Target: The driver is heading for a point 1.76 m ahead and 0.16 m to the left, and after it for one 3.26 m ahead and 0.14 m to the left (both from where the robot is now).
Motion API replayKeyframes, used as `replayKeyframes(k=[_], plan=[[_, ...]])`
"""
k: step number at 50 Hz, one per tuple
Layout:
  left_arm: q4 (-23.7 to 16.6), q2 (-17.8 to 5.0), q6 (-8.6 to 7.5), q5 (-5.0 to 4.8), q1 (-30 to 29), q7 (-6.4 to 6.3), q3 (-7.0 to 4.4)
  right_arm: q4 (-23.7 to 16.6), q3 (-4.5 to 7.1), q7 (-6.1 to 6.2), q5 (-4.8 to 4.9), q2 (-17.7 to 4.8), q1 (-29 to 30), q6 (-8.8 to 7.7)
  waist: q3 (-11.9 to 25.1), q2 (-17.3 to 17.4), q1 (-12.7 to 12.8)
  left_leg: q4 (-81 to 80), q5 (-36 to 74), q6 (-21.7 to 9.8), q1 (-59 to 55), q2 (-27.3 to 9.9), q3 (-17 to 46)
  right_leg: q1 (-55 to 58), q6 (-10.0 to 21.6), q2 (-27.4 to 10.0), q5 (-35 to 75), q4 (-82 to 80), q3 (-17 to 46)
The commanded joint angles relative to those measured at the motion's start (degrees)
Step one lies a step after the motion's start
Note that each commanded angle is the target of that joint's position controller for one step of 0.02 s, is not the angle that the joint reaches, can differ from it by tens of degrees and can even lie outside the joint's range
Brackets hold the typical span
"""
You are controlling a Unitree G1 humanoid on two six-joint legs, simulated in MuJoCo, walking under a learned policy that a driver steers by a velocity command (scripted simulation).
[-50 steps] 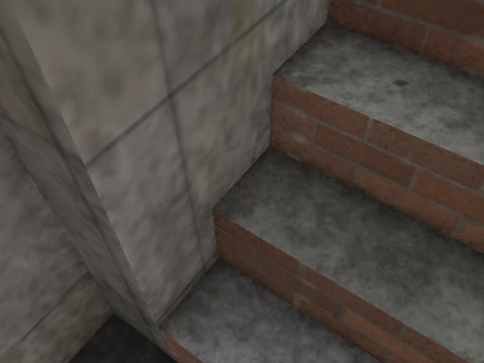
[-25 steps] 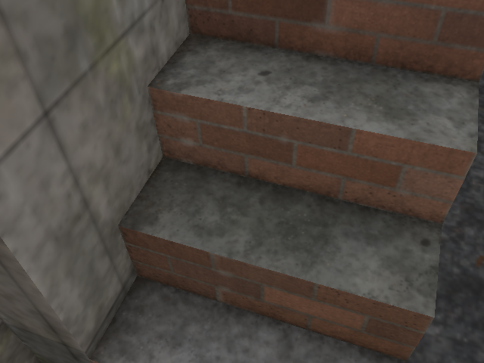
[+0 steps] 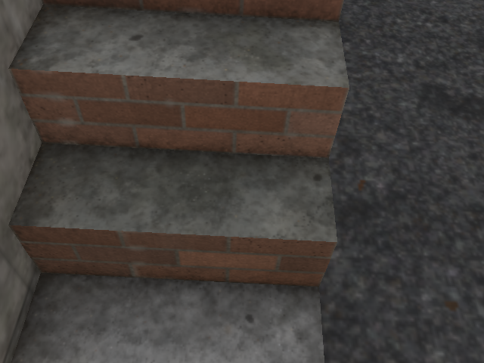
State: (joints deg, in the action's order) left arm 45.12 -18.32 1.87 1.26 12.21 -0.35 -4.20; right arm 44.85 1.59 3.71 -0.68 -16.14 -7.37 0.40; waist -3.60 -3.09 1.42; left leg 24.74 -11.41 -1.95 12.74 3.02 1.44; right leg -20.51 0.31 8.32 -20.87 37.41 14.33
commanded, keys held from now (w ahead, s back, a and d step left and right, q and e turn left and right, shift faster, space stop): e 0.12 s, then w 0.34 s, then no key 0.54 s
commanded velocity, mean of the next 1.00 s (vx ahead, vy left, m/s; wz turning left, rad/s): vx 0.16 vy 0.00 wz -0.21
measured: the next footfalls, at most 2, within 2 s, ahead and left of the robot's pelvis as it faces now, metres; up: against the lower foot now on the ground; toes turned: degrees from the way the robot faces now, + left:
right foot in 0.36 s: +0.03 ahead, -0.14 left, +0.00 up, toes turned -11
left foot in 0.70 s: +0.15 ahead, +0.05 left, +0.00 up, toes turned -8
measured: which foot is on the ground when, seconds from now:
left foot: down 0.00-0.36, up 0.38-0.68, down 0.70-1.00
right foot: up 0.00-0.34, down 0.36-1.00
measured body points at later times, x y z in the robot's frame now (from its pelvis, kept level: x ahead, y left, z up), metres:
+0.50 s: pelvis +0.00 -0.02 +0.01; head +0.01 -0.04 +0.46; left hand +0.12 +0.22 -0.11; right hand +0.04 -0.30 -0.13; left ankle +0.04 +0.10 -0.69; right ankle -0.07 -0.10 -0.74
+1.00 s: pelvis +0.06 -0.03 +0.01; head +0.07 -0.02 +0.45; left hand +0.11 +0.20 -0.15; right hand +0.06 -0.25 -0.15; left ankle +0.11 +0.06 -0.74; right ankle -0.01 -0.13 -0.74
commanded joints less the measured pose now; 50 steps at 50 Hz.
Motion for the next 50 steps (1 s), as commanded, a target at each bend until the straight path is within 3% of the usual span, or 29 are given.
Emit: replayKeyframes(k=[1, 2, 4, 6, 9, 12, 15, 16, 17, 18, 19, 20, 22, 24, 26, 27, 30, 32, 34, 35, 36, 37, 38, 40, 42, 44, 45, 46, 50], plan=[[-4.0, -8.5, -0.01, 1.23, 1.3, 0.01, -2.13, -3.4, 2.41, -0.38, -0.39, -9.5, -1.3, -0.47, 5.8, 10.1, 0.0, -10.9, 18.8, -14.0, -3.2, -25.3, 17.7, -7.7, -2.2, -3.6, -10.9, 26.2, -7.5], [-2.7, -8.2, 0.60, 1.39, 2.0, 0.51, -2.23, -3.7, 1.76, -0.75, -0.21, -6.6, 1.3, -0.49, 3.7, 8.2, 1.2, -10.1, 18.2, -11.8, -0.3, -20.5, 11.1, -6.5, -2.4, -4.2, -6.9, 30.1, -7.8], [-1.4, -7.3, 1.78, 0.73, 3.5, 1.82, -2.04, -4.6, 1.49, -0.55, -0.75, -6.1, 3.0, -0.30, 3.2, 10.4, 1.9, -8.1, 20.4, -9.2, -0.9, -15.1, 3.8, -7.4, -3.4, -4.2, -2.8, 33.6, -9.5], [-1.9, -6.0, 2.01, 0.09, 0.9, 2.43, -1.41, -3.8, 1.75, -0.51, -0.75, -6.8, -0.5, -0.32, 2.9, 10.7, -0.3, -7.3, 22.4, -9.8, -4.3, -14.7, 1.9, -9.3, -4.4, -4.8, -2.1, 30.8, -11.2], [-3.0, -3.6, 2.06, 0.58, -3.1, 2.57, -0.15, -2.2, 1.97, -1.13, -0.87, -7.0, -5.1, -0.94, 4.0, 11.4, -3.3, -10.3, 4.5, -10.5, -8.2, -16.3, 5.2, -8.9, -3.9, -5.6, -2.9, 20.6, -11.2], [-3.0, -2.1, 1.81, 0.93, -4.2, 2.35, 0.94, -2.1, 2.18, -2.10, -1.25, -7.6, -4.7, -1.59, 3.7, 13.4, -3.9, -12.8, -6.9, -9.8, -6.3, -16.7, 5.9, -1.6, -1.8, -5.6, -6.7, 7.5, -13.6], [-1.6, -1.7, 0.56, 0.34, -2.0, 1.66, 1.73, -1.0, 2.52, -3.15, -1.39, -8.0, -5.5, -1.24, 3.1, 12.9, -2.9, -11.8, -4.4, -9.0, -3.1, -16.2, 4.8, 9.1, 1.7, -4.7, -4.0, -7.7, -17.2], [0.0, -0.6, -0.19, 0.44, 1.5, 1.39, 2.16, -0.7, 2.31, -3.24, -0.55, -7.4, -5.0, -1.06, 3.0, 10.9, -0.3, -9.4, -3.2, -7.5, 0.0, -14.9, 3.2, 16.1, 3.2, -4.5, 3.7, -17.8, -18.2], [1.5, -1.2, -1.02, 0.68, 4.2, 0.97, 2.15, -0.4, 1.78, -3.24, 0.01, -5.7, -5.2, -1.26, 3.3, 7.8, 1.5, -4.9, -1.8, -5.0, 4.6, -13.1, 0.8, 23.4, 4.3, -5.5, 6.6, -23.2, -16.1], [2.5, -3.5, -2.08, 1.70, 7.5, 0.60, 2.06, -1.7, 0.59, -3.50, -0.11, -1.5, -3.8, -1.84, 5.2, -1.2, 3.0, 7.1, -6.4, -2.3, 13.5, -9.0, -3.9, 31.8, 5.4, -15.8, 2.0, -27.6, -2.7], [3.1, -11.6, -2.13, 0.33, 10.4, 0.31, -0.08, -5.2, -0.13, -3.27, -0.77, 0.0, -1.1, -2.54, 1.9, -11.7, 4.1, 12.7, -17.8, 0.5, 26.2, -1.9, -8.3, 29.9, 11.0, -27.6, -4.1, -29.9, 14.8], [4.2, -10.9, -2.50, 0.53, 11.1, -0.06, -0.40, -5.2, 1.35, -3.19, -1.73, -5.9, 1.9, -2.35, -3.6, -5.4, 5.1, 20.5, -16.9, 0.7, 26.6, -5.5, -3.2, 24.2, 14.4, -28.9, -4.2, -30.6, 14.5], [2.8, -5.5, -3.25, 0.33, 4.5, 0.08, 1.09, -3.0, 1.92, -4.40, -0.42, -6.2, -1.7, -2.58, -4.8, -4.1, 0.6, 25.0, -10.1, 0.8, 26.4, -6.3, -1.3, 22.3, 11.8, -22.9, -5.0, -32.7, 6.9], [2.6, -3.2, -4.43, 0.00, 2.3, -0.10, 1.82, -0.9, 2.02, -4.98, -0.93, -5.4, -4.5, -2.61, -3.0, -4.1, -1.3, 27.4, -4.5, 1.7, 23.8, -6.2, -2.5, 22.0, 10.2, -19.3, 11.3, -32.0, -0.4], [3.4, -2.0, -5.38, -0.09, 2.0, 0.13, 2.40, 0.3, 1.39, -4.47, -1.24, -2.7, -6.5, -2.57, 0.3, -1.6, -2.7, 27.9, -3.4, 3.0, 18.5, -5.2, -3.9, 19.9, 10.3, -17.9, 40.9, -25.9, -7.7], [3.7, -1.3, -5.67, -0.22, 1.3, 0.14, 2.78, 0.6, 0.98, -4.18, -1.05, -1.5, -6.5, -2.54, 1.5, -1.2, -3.2, 24.5, -2.8, 3.3, 14.7, -5.1, -4.2, 17.7, 9.8, -17.2, 48.8, -23.5, -10.4], [5.6, -1.1, -5.45, 0.15, 4.3, -0.76, 3.27, 3.1, 0.05, -2.63, -0.60, 0.8, -8.7, -1.71, 4.0, -7.1, -1.5, 17.9, -2.5, 2.0, 2.9, -2.1, -7.4, 13.1, 9.8, -16.3, 57.3, -17.9, -12.6], [6.4, -1.4, -5.08, -0.20, 4.4, -1.15, 3.49, 4.1, 0.23, -1.58, -0.34, 0.0, -9.4, -1.46, 2.9, -5.1, -1.8, 11.8, -0.6, 0.1, -0.3, -0.9, -7.2, 12.1, 9.7, -17.2, 59.9, -14.2, -10.4], [6.4, -1.7, -4.76, -1.52, 1.9, -1.48, 3.67, 7.1, -0.08, -0.97, -0.54, 0.8, -16.1, -2.15, 4.5, -2.5, -5.6, -3.0, 12.1, -1.2, -9.5, -1.6, -5.3, 11.9, 6.6, -15.9, 57.6, -7.5, -9.6], [6.0, -1.3, -4.98, -1.78, 2.8, -1.37, 3.72, 8.3, 0.46, -0.55, -0.95, -2.4, -19.6, -2.81, 6.4, 0.9, -5.3, -3.3, 27.9, -1.8, -16.5, -7.7, 1.2, 8.2, 4.3, -14.2, 43.3, -2.9, -9.4], [7.5, 2.5, -4.42, -1.81, 9.9, -1.00, 4.42, 8.7, 0.56, -0.44, -0.88, -5.0, -20.6, -2.91, 9.1, 10.6, -1.8, -0.7, 52.2, -8.9, -19.1, -19.2, 11.1, 6.0, 2.2, -9.9, 11.8, 2.7, -10.8], [10.2, 3.4, -2.44, -1.03, 12.7, -1.23, 4.60, 8.3, -0.03, -0.72, -0.07, -3.0, -17.5, -2.66, 10.5, 13.4, -1.2, -3.1, 46.7, -14.7, -12.1, -24.4, 15.8, 9.0, 1.5, -9.1, -11.6, 5.9, -12.0], [10.6, 1.7, -1.09, -0.58, 9.7, -1.15, 4.17, 7.1, -1.26, -1.23, -0.28, 0.3, -12.7, -2.54, 5.8, 10.1, -0.8, -6.0, 34.3, -14.0, -5.6, -22.3, 15.5, 8.8, 0.8, -9.6, -14.6, 5.3, -11.9], [11.5, 2.5, 0.16, -0.07, 7.8, -0.70, 4.19, 6.2, -2.27, -0.94, -0.84, 1.6, -6.6, -1.76, 1.9, 10.3, 1.5, -9.1, 14.2, -7.7, 1.9, -16.1, 10.0, 12.9, 0.1, -10.2, -7.6, -4.0, -12.9], [13.4, 2.8, 0.37, 0.46, 8.2, -0.71, 4.56, 6.8, -1.57, -0.58, 0.18, -0.7, -6.4, -1.20, -0.1, 9.9, 2.0, -9.7, -0.6, -1.6, 4.9, -10.6, 5.8, 16.9, -0.3, -9.3, 8.7, -15.2, -14.4], [14.0, 1.7, -0.36, 0.90, 8.3, -0.62, 4.76, 7.7, -0.97, -0.98, 1.17, -1.5, -9.5, -1.17, -0.5, 7.1, 0.6, -11.5, -11.0, 0.5, 3.5, -8.6, 5.0, 14.2, -0.8, -12.6, 7.0, -17.6, -11.7], [14.6, 2.5, -0.85, 0.72, 6.7, -0.58, 5.09, 8.1, -1.19, -1.15, 1.35, -0.2, -9.0, -1.00, -3.7, 3.6, -0.2, -10.7, -6.4, 0.5, -0.4, -7.9, 3.8, 8.5, -0.5, -12.9, 5.6, -18.3, -11.2], [15.0, 3.0, -1.43, 0.48, 5.8, -0.75, 5.19, 8.9, -1.26, -1.15, 0.94, 0.7, -9.9, -1.12, -3.3, 2.3, -0.7, -8.3, 0.2, 0.0, -4.0, -8.2, 3.6, 7.4, -0.3, -13.4, 7.2, -19.3, -11.0], [16.4, 3.1, -2.66, -0.31, 6.8, -1.29, 5.00, 11.1, -0.93, -1.21, 0.51, 1.1, -12.2, -1.74, 1.7, 2.7, -1.0, -4.6, 16.0, -1.5, -10.5, -9.6, 3.5, 9.7, 0.3, -13.9, 13.8, -19.8, -11.1]])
